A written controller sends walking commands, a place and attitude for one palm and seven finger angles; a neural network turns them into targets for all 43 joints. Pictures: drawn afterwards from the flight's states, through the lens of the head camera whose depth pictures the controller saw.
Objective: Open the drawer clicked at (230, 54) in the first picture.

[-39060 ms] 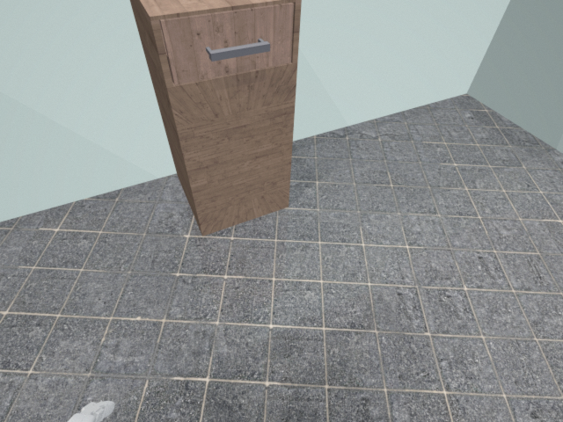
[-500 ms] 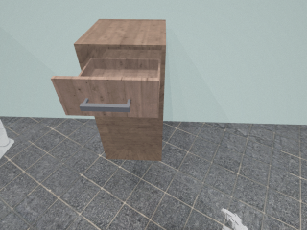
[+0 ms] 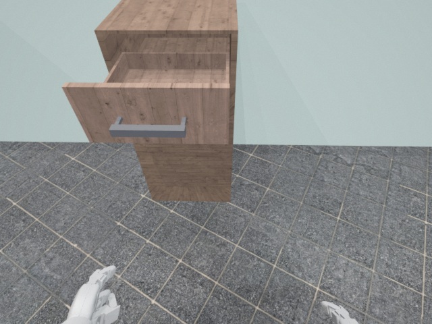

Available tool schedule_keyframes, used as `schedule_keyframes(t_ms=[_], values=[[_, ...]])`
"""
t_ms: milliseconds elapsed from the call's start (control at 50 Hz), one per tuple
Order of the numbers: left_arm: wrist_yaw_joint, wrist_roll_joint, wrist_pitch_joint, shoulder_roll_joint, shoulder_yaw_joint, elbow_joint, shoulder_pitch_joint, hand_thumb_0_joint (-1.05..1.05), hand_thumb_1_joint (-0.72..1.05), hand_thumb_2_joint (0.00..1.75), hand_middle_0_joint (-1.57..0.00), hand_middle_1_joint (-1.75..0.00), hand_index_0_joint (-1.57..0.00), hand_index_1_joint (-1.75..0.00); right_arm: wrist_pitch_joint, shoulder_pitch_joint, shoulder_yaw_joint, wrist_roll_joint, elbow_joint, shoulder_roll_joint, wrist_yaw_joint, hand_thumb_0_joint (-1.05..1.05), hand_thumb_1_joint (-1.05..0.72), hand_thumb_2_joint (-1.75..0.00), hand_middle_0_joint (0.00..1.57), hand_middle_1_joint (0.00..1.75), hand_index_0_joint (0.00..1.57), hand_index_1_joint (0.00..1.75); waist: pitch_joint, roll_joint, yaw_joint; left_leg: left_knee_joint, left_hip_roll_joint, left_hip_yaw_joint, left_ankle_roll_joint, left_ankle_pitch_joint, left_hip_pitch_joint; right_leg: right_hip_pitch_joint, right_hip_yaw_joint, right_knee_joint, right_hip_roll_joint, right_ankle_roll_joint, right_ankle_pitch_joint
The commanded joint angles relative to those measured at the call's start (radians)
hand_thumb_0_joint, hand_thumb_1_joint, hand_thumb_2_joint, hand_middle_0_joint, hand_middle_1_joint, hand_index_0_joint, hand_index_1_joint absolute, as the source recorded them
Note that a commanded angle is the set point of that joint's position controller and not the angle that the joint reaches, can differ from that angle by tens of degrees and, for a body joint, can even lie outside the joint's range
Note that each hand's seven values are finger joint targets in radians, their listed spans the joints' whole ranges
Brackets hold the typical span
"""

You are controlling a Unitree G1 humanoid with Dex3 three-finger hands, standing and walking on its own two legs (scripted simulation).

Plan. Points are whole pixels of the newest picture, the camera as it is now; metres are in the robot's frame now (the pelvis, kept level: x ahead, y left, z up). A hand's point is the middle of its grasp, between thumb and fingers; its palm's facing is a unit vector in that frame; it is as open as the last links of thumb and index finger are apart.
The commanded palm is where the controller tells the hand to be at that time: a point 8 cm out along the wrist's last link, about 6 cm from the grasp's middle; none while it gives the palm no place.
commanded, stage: let the arm hang, fingers relaxed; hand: left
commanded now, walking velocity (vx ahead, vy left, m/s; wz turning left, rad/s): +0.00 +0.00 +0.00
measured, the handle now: (149, 125) +0.55 +0.17 +0.07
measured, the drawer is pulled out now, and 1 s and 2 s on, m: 0.30 0.30 0.30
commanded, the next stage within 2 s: look to check the result in 0.88 s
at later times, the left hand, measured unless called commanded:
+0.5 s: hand out of the picture +0.00 +0.22 -0.14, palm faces +0.02 -0.96 -0.27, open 7.3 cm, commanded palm none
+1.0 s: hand out of the picture +0.04 +0.19 -0.14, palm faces +0.00 -0.97 -0.22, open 7.4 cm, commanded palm none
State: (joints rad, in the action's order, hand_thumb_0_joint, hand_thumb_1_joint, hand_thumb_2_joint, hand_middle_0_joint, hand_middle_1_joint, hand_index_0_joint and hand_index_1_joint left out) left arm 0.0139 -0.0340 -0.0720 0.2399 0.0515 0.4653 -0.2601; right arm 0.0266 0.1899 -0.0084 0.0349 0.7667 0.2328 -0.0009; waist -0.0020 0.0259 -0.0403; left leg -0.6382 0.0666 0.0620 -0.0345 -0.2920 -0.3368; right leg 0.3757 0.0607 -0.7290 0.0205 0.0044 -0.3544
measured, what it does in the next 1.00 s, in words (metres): stands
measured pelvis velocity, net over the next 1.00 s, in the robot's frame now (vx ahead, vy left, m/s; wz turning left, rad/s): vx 0.02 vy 0.00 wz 0.00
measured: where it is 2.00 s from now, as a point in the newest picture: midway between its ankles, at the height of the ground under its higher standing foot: outside the picture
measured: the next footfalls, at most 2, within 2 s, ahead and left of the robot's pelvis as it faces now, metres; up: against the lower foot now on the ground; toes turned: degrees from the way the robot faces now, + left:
none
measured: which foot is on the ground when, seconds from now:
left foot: down 0.00-1.00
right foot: down 0.00-1.00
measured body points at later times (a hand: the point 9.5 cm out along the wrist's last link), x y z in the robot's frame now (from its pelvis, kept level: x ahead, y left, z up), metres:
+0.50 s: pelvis +0.01 +0.01 +0.03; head +0.03 +0.00 +0.48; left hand +0.00 +0.27 -0.12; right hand +0.03 -0.23 -0.13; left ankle +0.03 +0.11 -0.72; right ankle +0.03 -0.11 -0.72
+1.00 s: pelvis +0.02 +0.00 +0.03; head +0.04 +0.00 +0.48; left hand +0.04 +0.24 -0.13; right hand +0.03 -0.24 -0.13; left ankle +0.03 +0.11 -0.72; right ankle +0.03 -0.11 -0.72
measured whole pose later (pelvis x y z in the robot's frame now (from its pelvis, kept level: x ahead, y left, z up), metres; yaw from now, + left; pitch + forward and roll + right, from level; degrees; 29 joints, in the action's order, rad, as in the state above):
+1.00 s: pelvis +0.02 +0.00 +0.03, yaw +0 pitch -2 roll +0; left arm 0.02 -0.01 0.01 0.19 0.00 1.12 -0.22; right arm 0.00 0.23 0.01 0.02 1.13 0.18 0.03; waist -0.07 0.00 -0.02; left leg -0.37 0.01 0.02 -0.02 -0.19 -0.15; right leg 0.15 0.03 -0.38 -0.03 -0.02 -0.20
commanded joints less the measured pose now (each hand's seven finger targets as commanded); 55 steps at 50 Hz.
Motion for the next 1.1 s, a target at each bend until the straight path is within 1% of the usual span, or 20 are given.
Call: schedule_keyframes(t_ms=[0, 20, 40, 80, 100, 120, 140, 180, 220, 280, 320, 420, 740, 800, 820, 920, 960, 980, 1020, 1080], values=[[-0.004, 0.006, 0.063, 0.219, 0.017, 0.086, -0.049, 0.0, 0.9, 0.9, -0.2, -0.3, -0.2, -0.3, -0.016, 0.021, 0.037, -0.023, -0.042, 0.09, 0.003, 0.0, -0.9, -0.9, 0.2, 0.3, 0.2, 0.3, -0.006, 0.036, 0.02, 0.024, -0.042, -0.056, 0.027, -0.104, 0.018, -0.05, 0.273, 0.396, 0.241, -0.124, 0.114], [-0.004, 0.011, 0.062, 0.209, 0.006, 0.122, 0.0, 0.0, 0.9, 0.9, -0.2, -0.3, -0.2, -0.3, -0.03, 0.041, 0.036, -0.021, -0.013, 0.082, 0.003, 0.0, -0.9, -0.9, 0.2, 0.3, 0.2, 0.3, -0.022, 0.003, 0.005, 0.028, -0.045, -0.061, 0.027, -0.093, 0.088, 0.029, 0.252, 0.43, 0.202, -0.134, -0.048], [-0.001, 0.014, 0.063, 0.182, -0.001, 0.171, 0.022, 0.0, 0.9, 0.9, -0.2, -0.3, -0.2, -0.3, -0.039, 0.039, 0.034, -0.017, 0.021, 0.068, 0.007, 0.0, -0.9, -0.9, 0.2, 0.3, 0.2, 0.3, -0.058, 0.069, 0.006, 0.03, -0.053, -0.071, 0.024, -0.045, 0.111, 0.069, 0.23, 0.452, 0.152, -0.12, -0.136], [0.002, 0.021, 0.069, 0.142, -0.011, 0.262, 0.016, 0.0, 0.9, 0.9, -0.2, -0.3, -0.2, -0.3, -0.036, 0.071, 0.031, -0.02, 0.075, 0.061, 0.011, 0.0, -0.9, -0.9, 0.2, 0.3, 0.2, 0.3, -0.066, 0.033, 0.001, 0.081, -0.07, -0.096, 0.017, 0.028, 0.159, 0.071, 0.184, 0.453, 0.111, -0.104, -0.124], [0.006, 0.016, 0.072, 0.099, 0.006, 0.28, -0.002, 0.0, 0.9, 0.9, -0.2, -0.3, -0.2, -0.3, -0.035, 0.086, 0.039, -0.013, 0.09, 0.049, 0.015, 0.0, -0.9, -0.9, 0.2, 0.3, 0.2, 0.3, -0.052, -0.051, 0.002, 0.119, -0.088, -0.116, 0.012, 0.024, 0.172, 0.062, 0.154, 0.441, 0.092, -0.097, -0.114], [0.009, 0.018, 0.07, 0.097, 0.005, 0.307, -0.023, 0.0, 0.9, 0.9, -0.2, -0.3, -0.2, -0.3, -0.036, 0.088, 0.04, -0.013, 0.104, 0.048, 0.017, 0.0, -0.9, -0.9, 0.2, 0.3, 0.2, 0.3, -0.052, -0.128, 0.01, 0.165, -0.107, -0.139, 0.005, 0.02, 0.162, 0.034, 0.125, 0.416, 0.064, -0.084, -0.073], [0.009, 0.022, 0.069, 0.093, -0.003, 0.343, -0.029, 0.0, 0.9, 0.9, -0.2, -0.3, -0.2, -0.3, -0.034, 0.096, 0.037, -0.013, 0.124, 0.049, 0.019, 0.0, -0.9, -0.9, 0.2, 0.3, 0.2, 0.3, -0.038, -0.169, 0.015, 0.227, -0.134, -0.169, -0.004, -0.009, 0.117, -0.035, 0.088, 0.38, 0.04, -0.071, -0.018], [0.008, 0.023, 0.071, 0.078, -0.004, 0.399, -0.055, 0.0, 0.9, 0.9, -0.2, -0.3, -0.2, -0.3, -0.025, 0.094, 0.041, -0.015, 0.147, 0.063, 0.025, 0.0, -0.9, -0.9, 0.2, 0.3, 0.2, 0.3, -0.001, -0.156, 0.037, 0.305, -0.173, -0.216, -0.018, -0.035, 0.06, -0.158, 0.041, 0.338, 0.02, -0.058, 0.091], [0.009, 0.024, 0.078, 0.08, -0.008, 0.449, -0.073, 0.0, 0.9, 0.9, -0.2, -0.3, -0.2, -0.3, -0.016, 0.094, 0.047, -0.02, 0.169, 0.078, 0.03, 0.0, -0.9, -0.9, 0.2, 0.3, 0.2, 0.3, 0.031, -0.094, 0.049, 0.313, -0.181, -0.21, -0.021, 0.043, 0.083, -0.214, 0.031, 0.337, 0.025, -0.058, 0.169], [0.011, 0.025, 0.083, 0.09, -0.012, 0.508, -0.07, 0.0, 0.9, 0.9, -0.2, -0.3, -0.2, -0.3, -0.008, 0.113, 0.043, -0.024, 0.21, 0.083, 0.035, 0.0, -0.9, -0.9, 0.2, 0.3, 0.2, 0.3, 0.047, -0.069, 0.042, 0.296, -0.176, -0.18, -0.016, 0.157, 0.142, -0.221, 0.033, 0.349, 0.045, -0.058, 0.236], [0.013, 0.026, 0.085, 0.096, -0.013, 0.538, -0.066, 0.0, 0.9, 0.9, -0.2, -0.3, -0.2, -0.3, -0.008, 0.119, 0.045, -0.027, 0.233, 0.087, 0.037, 0.0, -0.9, -0.9, 0.2, 0.3, 0.2, 0.3, 0.018, -0.04, 0.041, 0.3, -0.175, -0.169, -0.014, 0.171, 0.159, -0.207, 0.038, 0.366, 0.048, -0.06, 0.235], [0.017, 0.026, 0.083, 0.105, -0.02, 0.586, -0.057, 0.0, 0.9, 0.9, -0.2, -0.3, -0.2, -0.3, -0.013, 0.112, 0.044, -0.028, 0.276, 0.089, 0.037, 0.0, -0.9, -0.9, 0.2, 0.3, 0.2, 0.3, -0.063, -0.019, 0.039, 0.327, -0.171, -0.163, -0.01, 0.116, 0.158, -0.166, 0.047, 0.399, 0.051, -0.058, 0.179], [0.021, 0.022, 0.085, 0.091, -0.021, 0.613, -0.009, 0.0, 0.9, 0.9, -0.2, -0.3, -0.2, -0.3, -0.014, 0.072, 0.039, -0.022, 0.316, 0.064, 0.032, 0.0, -0.9, -0.9, 0.2, 0.3, 0.2, 0.3, -0.084, -0.031, 0.034, 0.344, -0.16, -0.145, 0.004, 0.116, 0.169, -0.165, 0.059, 0.423, 0.06, -0.043, 0.181], [0.02, 0.023, 0.088, 0.099, -0.017, 0.612, -0.002, 0.0, 0.9, 0.9, -0.2, -0.3, -0.2, -0.3, -0.012, 0.07, 0.039, -0.023, 0.317, 0.071, 0.033, 0.0, -0.9, -0.9, 0.2, 0.3, 0.2, 0.3, -0.062, -0.048, 0.034, 0.342, -0.16, -0.144, 0.005, 0.137, 0.18, -0.18, 0.061, 0.422, 0.063, -0.046, 0.202], [0.02, 0.023, 0.089, 0.096, -0.017, 0.611, -0.01, 0.0, 0.9, 0.9, -0.2, -0.3, -0.2, -0.3, -0.013, 0.071, 0.039, -0.025, 0.315, 0.066, 0.034, 0.0, -0.9, -0.9, 0.2, 0.3, 0.2, 0.3, -0.06, -0.024, 0.036, 0.335, -0.162, -0.14, 0.004, 0.135, 0.183, -0.181, 0.06, 0.429, 0.059, -0.045, 0.198], [0.021, 0.025, 0.091, 0.092, -0.014, 0.613, -0.007, 0.0, 0.9, 0.9, -0.2, -0.3, -0.2, -0.3, -0.013, 0.074, 0.042, -0.025, 0.319, 0.068, 0.037, 0.0, -0.9, -0.9, 0.2, 0.3, 0.2, 0.3, -0.048, -0.029, 0.034, 0.331, -0.163, -0.138, 0.004, 0.164, 0.201, -0.188, 0.059, 0.425, 0.06, -0.049, 0.227], [0.021, 0.025, 0.089, 0.094, -0.016, 0.617, -0.003, 0.0, 0.9, 0.9, -0.2, -0.3, -0.2, -0.3, -0.013, 0.076, 0.041, -0.023, 0.324, 0.066, 0.037, 0.0, -0.9, -0.9, 0.2, 0.3, 0.2, 0.3, -0.04, -0.053, 0.032, 0.33, -0.162, -0.137, 0.007, 0.17, 0.2, -0.197, 0.058, 0.422, 0.063, -0.048, 0.236], [0.021, 0.026, 0.09, 0.099, -0.013, 0.616, -0.001, 0.0, 0.9, 0.9, -0.2, -0.3, -0.2, -0.3, -0.012, 0.079, 0.041, -0.025, 0.322, 0.07, 0.038, 0.0, -0.9, -0.9, 0.2, 0.3, 0.2, 0.3, -0.031, -0.039, 0.03, 0.33, -0.165, -0.137, 0.006, 0.181, 0.204, -0.204, 0.057, 0.418, 0.064, -0.049, 0.252], [0.021, 0.026, 0.093, 0.1, -0.012, 0.616, -0.008, 0.0, 0.9, 0.9, -0.2, -0.3, -0.2, -0.3, -0.012, 0.077, 0.044, -0.025, 0.323, 0.074, 0.039, 0.0, -0.9, -0.9, 0.2, 0.3, 0.2, 0.3, -0.029, -0.024, 0.032, 0.323, -0.165, -0.134, 0.005, 0.187, 0.216, -0.205, 0.058, 0.423, 0.063, -0.052, 0.265], [0.022, 0.026, 0.09, 0.1, -0.012, 0.62, 0.001, 0.0, 0.9, 0.9, -0.2, -0.3, -0.2, -0.3, -0.014, 0.078, 0.044, -0.024, 0.327, 0.075, 0.04, 0.0, -0.9, -0.9, 0.2, 0.3, 0.2, 0.3, -0.05, -0.04, 0.029, 0.329, -0.165, -0.134, 0.007, 0.179, 0.206, -0.197, 0.058, 0.423, 0.065, -0.052, 0.26]])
